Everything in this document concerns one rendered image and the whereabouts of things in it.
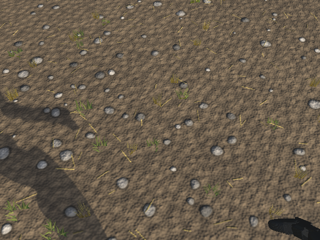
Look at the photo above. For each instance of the right robot hand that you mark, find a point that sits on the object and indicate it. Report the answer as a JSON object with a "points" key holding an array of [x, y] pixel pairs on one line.
{"points": [[298, 227]]}

